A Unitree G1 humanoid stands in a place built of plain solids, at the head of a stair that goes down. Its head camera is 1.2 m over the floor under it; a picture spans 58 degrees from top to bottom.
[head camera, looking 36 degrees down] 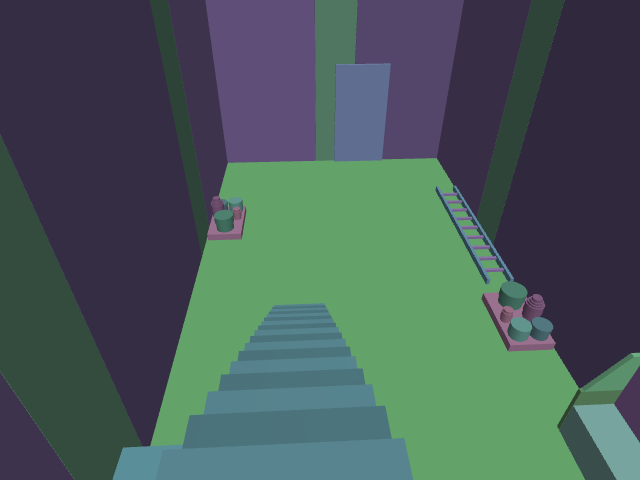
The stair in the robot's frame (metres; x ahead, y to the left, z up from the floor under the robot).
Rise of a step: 0.19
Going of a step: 0.22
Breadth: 0.69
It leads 3 degrees to the left of straight ahead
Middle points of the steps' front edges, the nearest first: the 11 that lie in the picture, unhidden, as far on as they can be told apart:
0.66 0.10 0.00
0.88 0.11 -0.18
1.10 0.12 -0.37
1.33 0.13 -0.56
1.55 0.15 -0.74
1.78 0.16 -0.93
2.00 0.17 -1.11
2.23 0.18 -1.30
2.45 0.19 -1.48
2.67 0.20 -1.67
2.90 0.21 -1.85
